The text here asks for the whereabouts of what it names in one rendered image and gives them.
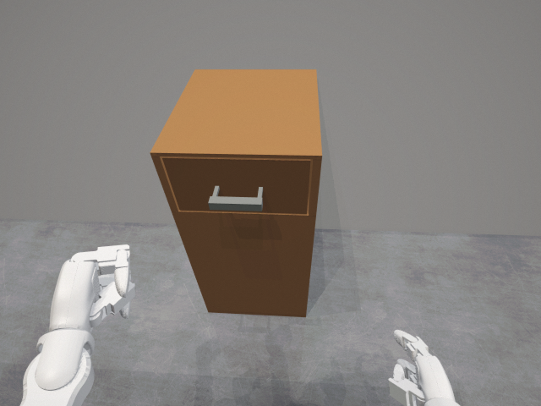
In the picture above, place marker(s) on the left robot hand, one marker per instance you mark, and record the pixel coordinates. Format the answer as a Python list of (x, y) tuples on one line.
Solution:
[(78, 285)]

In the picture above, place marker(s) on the handle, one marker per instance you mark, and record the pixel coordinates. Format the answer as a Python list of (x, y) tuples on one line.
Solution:
[(235, 203)]

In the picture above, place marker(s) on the drawer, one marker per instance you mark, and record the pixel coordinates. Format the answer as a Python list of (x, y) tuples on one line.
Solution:
[(285, 182)]

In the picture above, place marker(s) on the left robot forearm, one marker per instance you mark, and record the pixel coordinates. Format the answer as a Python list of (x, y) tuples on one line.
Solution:
[(62, 373)]

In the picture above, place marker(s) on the cabinet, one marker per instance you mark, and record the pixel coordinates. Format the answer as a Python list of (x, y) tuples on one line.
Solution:
[(247, 262)]

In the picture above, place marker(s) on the right robot hand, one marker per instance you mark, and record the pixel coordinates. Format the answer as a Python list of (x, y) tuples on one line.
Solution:
[(426, 380)]

